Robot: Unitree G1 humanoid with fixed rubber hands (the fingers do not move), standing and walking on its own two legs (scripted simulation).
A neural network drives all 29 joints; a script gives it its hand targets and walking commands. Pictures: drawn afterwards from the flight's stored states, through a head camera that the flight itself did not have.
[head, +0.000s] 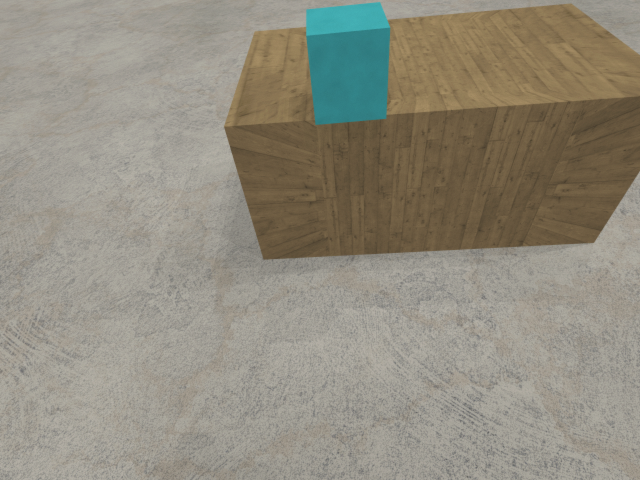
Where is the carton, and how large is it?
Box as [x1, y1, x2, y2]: [306, 2, 389, 124]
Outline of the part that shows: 379,2 306,9 306,38 315,124 385,118 389,26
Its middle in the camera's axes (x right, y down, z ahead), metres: +0.07 -0.51 +1.13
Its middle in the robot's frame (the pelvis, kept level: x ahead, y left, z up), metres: +1.20 -0.01 -0.01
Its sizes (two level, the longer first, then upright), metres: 0.210 0.200 0.250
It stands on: a pedestal, 0.64 m high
